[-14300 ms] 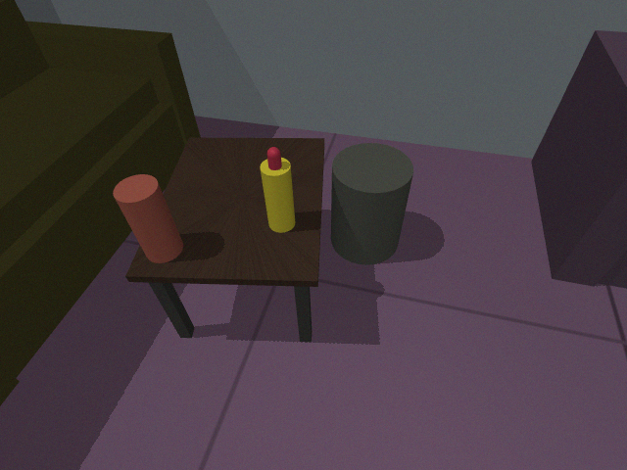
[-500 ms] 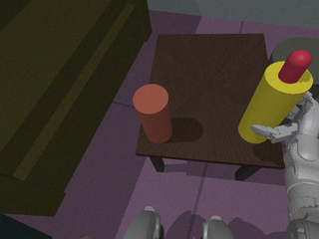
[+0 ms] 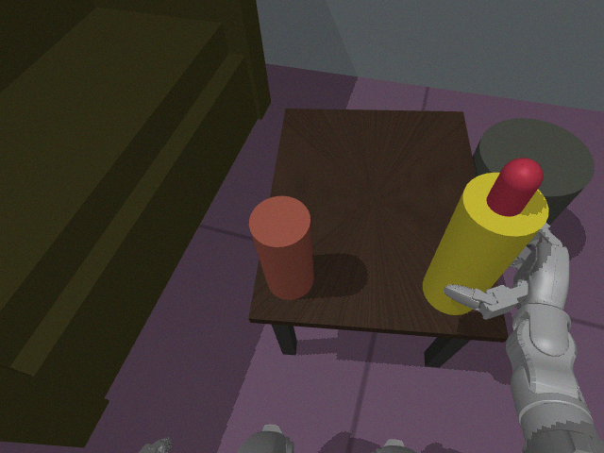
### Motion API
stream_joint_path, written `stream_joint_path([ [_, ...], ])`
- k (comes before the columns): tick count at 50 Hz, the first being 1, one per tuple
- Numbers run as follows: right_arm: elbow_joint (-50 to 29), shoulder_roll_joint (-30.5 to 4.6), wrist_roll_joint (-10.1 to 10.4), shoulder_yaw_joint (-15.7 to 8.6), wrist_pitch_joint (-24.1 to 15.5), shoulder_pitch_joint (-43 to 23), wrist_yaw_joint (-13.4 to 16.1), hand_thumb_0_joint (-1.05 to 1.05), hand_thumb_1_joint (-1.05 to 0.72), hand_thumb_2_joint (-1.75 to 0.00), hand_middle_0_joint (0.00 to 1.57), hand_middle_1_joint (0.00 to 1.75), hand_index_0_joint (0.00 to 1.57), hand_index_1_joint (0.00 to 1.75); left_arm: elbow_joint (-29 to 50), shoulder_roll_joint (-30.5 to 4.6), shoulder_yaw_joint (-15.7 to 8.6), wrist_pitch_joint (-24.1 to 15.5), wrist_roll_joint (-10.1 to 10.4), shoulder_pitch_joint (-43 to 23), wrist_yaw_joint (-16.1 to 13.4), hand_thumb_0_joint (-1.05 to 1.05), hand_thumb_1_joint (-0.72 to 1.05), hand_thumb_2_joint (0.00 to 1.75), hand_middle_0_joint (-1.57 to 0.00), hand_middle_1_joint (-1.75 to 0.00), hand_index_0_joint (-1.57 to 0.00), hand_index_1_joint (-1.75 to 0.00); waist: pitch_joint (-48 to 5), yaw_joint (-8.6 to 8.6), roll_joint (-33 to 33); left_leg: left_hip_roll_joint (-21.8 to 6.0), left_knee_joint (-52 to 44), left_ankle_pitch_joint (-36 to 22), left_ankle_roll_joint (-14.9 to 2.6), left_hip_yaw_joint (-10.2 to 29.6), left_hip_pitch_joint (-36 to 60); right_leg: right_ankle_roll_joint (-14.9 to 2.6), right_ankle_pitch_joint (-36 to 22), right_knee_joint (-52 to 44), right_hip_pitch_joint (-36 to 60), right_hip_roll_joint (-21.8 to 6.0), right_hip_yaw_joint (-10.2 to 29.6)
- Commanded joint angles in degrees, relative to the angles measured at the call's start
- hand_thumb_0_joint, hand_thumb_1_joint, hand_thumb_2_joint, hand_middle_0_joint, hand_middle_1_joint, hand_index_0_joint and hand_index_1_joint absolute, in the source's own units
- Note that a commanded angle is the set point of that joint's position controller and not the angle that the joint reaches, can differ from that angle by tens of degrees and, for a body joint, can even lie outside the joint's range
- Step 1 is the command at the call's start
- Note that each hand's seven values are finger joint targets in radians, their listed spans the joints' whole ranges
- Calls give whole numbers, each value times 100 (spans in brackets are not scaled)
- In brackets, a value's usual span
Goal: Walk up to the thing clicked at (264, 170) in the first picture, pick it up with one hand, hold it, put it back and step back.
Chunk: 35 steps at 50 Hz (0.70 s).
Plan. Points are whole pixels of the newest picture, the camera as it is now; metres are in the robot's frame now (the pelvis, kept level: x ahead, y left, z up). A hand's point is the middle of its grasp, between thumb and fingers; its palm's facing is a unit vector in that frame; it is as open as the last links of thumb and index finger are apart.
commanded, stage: lift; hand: right
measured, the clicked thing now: (479, 242) +0.38 -0.16 +0.06
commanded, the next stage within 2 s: hold in 0.46 s
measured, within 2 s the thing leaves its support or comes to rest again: neither
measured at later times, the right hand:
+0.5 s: hand (496, 266) +0.36 -0.19 +0.04, palm faces +0.22 +0.97 -0.05, open 11.4 cm
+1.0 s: hand (509, 274) +0.34 -0.19 +0.05, palm faces +0.25 +0.97 -0.05, open 11.4 cm
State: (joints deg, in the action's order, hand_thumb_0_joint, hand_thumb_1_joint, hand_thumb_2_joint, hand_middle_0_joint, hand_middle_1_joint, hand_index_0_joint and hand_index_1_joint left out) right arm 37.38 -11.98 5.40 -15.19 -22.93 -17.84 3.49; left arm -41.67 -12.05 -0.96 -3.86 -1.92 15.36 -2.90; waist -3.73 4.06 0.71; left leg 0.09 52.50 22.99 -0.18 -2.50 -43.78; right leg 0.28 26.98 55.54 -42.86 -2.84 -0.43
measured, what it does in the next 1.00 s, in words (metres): stands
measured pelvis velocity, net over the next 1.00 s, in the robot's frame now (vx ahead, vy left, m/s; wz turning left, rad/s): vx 0.01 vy -0.01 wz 0.00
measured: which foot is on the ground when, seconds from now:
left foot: down 0.00-1.00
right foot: down 0.00-1.00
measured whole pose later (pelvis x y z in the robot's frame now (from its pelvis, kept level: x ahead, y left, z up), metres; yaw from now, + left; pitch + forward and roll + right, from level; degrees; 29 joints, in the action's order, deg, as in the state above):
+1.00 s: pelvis +0.01 -0.01 +0.02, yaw +0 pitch +8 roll +1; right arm 25.9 -9.4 5.9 -8.2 -19.1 -7.9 6.7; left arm -41.1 -11.0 -0.2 -4.2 -1.2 14.0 -4.0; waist -1.3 1.3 0.4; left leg -0.8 43.4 20.2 0.9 -1.6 -30.8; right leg -0.6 24.1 46.2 -29.7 -1.7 -1.5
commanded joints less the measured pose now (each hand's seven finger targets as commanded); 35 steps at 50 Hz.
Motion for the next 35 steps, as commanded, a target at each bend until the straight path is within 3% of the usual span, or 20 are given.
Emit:
stream_joint_path([
  [1,-2524,-1271,338,-406,-884,-2547,78,0,22,-131,116,143,124,143,491,-850,-293,-205,9,275,-118,0,89,91,-19,-30,-18,-30,-2702,-93,546,73,-612,-2004,-50,150,1565,-49,-2130,-727,1499,191,77],
  [3,-2671,-1189,310,-277,-884,-2571,83,0,21,-131,116,143,124,143,569,-777,-241,-197,19,210,-132,0,89,91,-18,-30,-18,-30,-2746,-73,483,74,-681,-1989,-41,152,1673,-58,-2086,-770,1615,185,72],
  [5,-2424,-990,354,-161,-807,-2211,85,0,18,-131,116,143,124,143,513,-901,-324,-229,28,199,-152,0,90,91,-19,-30,-18,-30,-2343,-46,386,92,-769,-1732,-44,119,1586,-42,-1860,-906,1516,174,92],
  [6,-2790,-986,347,-104,-856,-2460,91,0,20,-131,115,143,123,143,542,-786,-256,-234,20,154,-134,0,89,91,-19,-30,-18,-30,-2487,-77,528,74,-763,-1761,-55,127,1645,-39,-1879,-934,1565,180,88],
  [10,-2492,-869,368,-70,-748,-1997,79,0,18,-132,115,143,123,143,512,-839,-313,-246,42,150,-161,0,88,91,-18,-30,-18,-30,-2347,-69,197,64,-905,-1777,-25,117,1840,-72,-1829,-997,1593,181,86],
  [12,-2510,-842,388,-36,-710,-1921,57,0,17,-130,115,141,122,141,530,-827,-295,-263,64,95,-173,0,89,91,-19,-30,-18,-30,-2261,-78,166,39,-963,-1879,-14,154,1923,-93,-1860,-1020,1579,195,51],
  [13,-2955,-854,404,23,-753,-2150,47,0,18,-131,115,142,123,142,597,-721,-208,-263,65,36,-169,0,89,91,-19,-30,-18,-30,-2373,-124,295,21,-953,-1997,-20,178,1999,-90,-1963,-1001,1673,203,25],
  [15,-2606,-799,390,27,-678,-1865,39,0,16,-130,115,141,122,141,516,-792,-262,-266,68,60,-186,0,89,91,-19,-30,-18,-30,-2203,-104,188,38,-973,-2008,-12,143,1945,-76,-2040,-1049,1715,191,46],
  [18,-2897,-882,376,12,-686,-1935,55,0,15,-131,116,142,124,142,560,-743,-231,-261,79,35,-173,0,88,91,-19,-30,-18,-30,-2312,-181,339,28,-981,-2071,-35,139,2045,-51,-2185,-1120,1814,196,54],
  [19,-2780,-862,373,18,-652,-1879,60,0,13,-132,116,142,124,142,575,-786,-245,-255,82,-17,-182,0,89,90,-19,-30,-18,-30,-2131,-161,298,36,-1035,-1917,-31,132,1956,-55,-2041,-1165,1821,186,54],
  [24,-2920,-770,397,34,-620,-1592,102,0,13,-131,115,141,123,141,530,-823,-312,-232,66,95,-188,0,88,91,-19,-30,-18,-31,-2387,-194,295,20,-994,-2487,-27,128,2211,-9,-2782,-1120,2104,188,69],
  [27,-3129,-703,381,121,-613,-1821,113,0,13,-132,116,142,124,142,526,-695,-244,-227,65,104,-193,0,88,91,-19,-30,-18,-31,-2404,-135,269,-16,-995,-2829,-25,184,2344,-35,-2960,-1081,2115,206,30],
  [29,-2934,-738,370,102,-553,-1683,122,0,16,-129,116,140,123,140,529,-771,-283,-215,76,56,-219,0,87,92,-20,-30,-19,-31,-2145,-145,159,-18,-1070,-2570,-14,193,2274,-67,-2624,-1147,2016,212,22],
  [30,-3200,-683,384,180,-582,-1844,132,0,18,-128,115,140,122,140,594,-689,-222,-214,75,-42,-203,0,87,92,-20,-30,-19,-31,-2039,-160,334,-8,-1108,-2310,-28,167,2167,-56,-2450,-1227,2008,210,30],
  [31,-3214,-686,370,153,-582,-1839,158,0,18,-128,114,139,121,139,638,-678,-208,-225,79,-50,-210,0,87,92,-20,-30,-19,-31,-2220,-163,264,5,-1111,-2314,-31,152,2213,-48,-2516,-1251,2141,199,46],
  [33,-3164,-605,350,255,-551,-1739,181,0,17,-127,115,139,122,139,606,-682,-202,-235,74,-101,-200,0,87,92,-20,-31,-19,-31,-1968,-227,449,17,-1180,-2028,-44,119,2098,-10,-2355,-1352,2159,188,55],
  [35,-3147,-568,333,277,-525,-1553,225,0,17,-127,114,138,121,138,650,-683,-206,-236,77,-110,-203,0,87,92,-20,-31,-19,-31,-2057,-243,305,23,-1194,-2035,-40,100,2196,-16,-2328,-1384,2177,185,70],
])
